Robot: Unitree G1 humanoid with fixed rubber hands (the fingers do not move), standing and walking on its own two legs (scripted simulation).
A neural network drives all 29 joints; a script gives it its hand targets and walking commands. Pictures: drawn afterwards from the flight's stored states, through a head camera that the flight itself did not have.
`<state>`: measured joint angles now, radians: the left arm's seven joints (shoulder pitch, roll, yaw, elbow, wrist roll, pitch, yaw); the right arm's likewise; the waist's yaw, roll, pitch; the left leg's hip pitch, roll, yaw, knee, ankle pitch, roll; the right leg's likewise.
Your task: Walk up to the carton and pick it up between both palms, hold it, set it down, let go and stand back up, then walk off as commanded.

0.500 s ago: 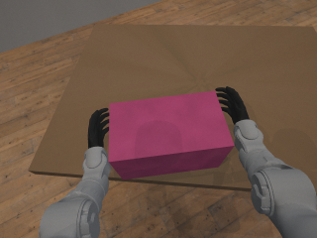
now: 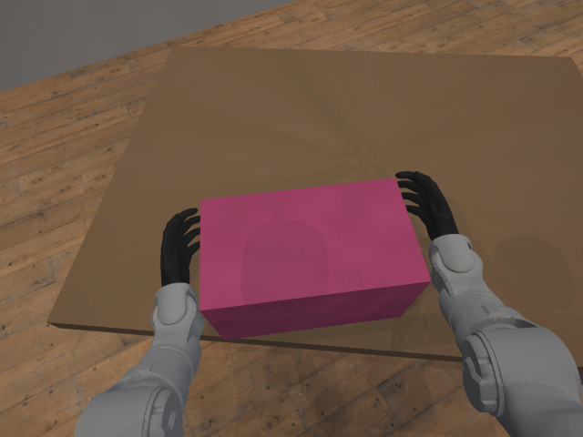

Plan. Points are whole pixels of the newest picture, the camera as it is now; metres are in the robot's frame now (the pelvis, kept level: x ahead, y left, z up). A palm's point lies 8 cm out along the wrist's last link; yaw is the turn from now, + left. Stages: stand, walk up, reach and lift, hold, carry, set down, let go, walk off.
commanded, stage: reach and lift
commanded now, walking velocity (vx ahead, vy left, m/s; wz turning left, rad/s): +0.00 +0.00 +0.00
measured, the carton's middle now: (306, 262) +0.38 +0.02 -0.04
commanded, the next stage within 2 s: none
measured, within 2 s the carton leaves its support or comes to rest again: leaves its support in 0.32 s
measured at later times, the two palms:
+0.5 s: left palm (149, 274) +0.31 +0.22 +0.03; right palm (433, 232) +0.39 -0.15 +0.04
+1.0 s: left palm (135, 228) +0.34 +0.22 +0.10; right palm (467, 207) +0.38 -0.16 +0.13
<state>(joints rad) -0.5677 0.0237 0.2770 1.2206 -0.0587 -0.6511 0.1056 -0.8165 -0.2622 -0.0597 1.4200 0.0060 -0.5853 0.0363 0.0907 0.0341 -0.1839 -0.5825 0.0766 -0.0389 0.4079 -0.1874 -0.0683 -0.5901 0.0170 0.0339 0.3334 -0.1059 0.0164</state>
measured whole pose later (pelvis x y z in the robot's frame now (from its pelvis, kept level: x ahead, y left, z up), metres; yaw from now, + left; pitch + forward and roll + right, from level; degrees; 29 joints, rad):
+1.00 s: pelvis -0.01 +0.01 +0.01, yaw +4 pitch +4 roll -1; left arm -0.47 0.08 0.18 0.64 -0.05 0.02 0.09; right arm -0.57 -0.22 -0.04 0.78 0.21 0.01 -0.05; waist 0.00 -0.01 -0.13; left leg -0.23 0.04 -0.08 0.32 -0.16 -0.05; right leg -0.21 -0.03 -0.01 0.25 -0.11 0.03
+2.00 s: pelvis -0.01 +0.02 +0.01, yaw +3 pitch -4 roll -1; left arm -0.48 0.02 0.29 0.16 0.19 0.48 -0.06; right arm -0.50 -0.17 -0.09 0.45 0.16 0.25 -0.08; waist -0.06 -0.04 -0.02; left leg -0.06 0.03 -0.06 0.30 -0.18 -0.03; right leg -0.05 -0.04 0.01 0.22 -0.11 0.04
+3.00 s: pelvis -0.01 +0.02 +0.01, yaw +4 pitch -5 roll -1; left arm -0.52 0.03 0.32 0.05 0.23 0.64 -0.09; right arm -0.56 -0.18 -0.08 0.40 0.21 0.37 -0.10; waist -0.06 -0.04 -0.02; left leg -0.03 0.03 -0.07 0.30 -0.18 -0.04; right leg -0.01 -0.03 -0.01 0.22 -0.11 0.04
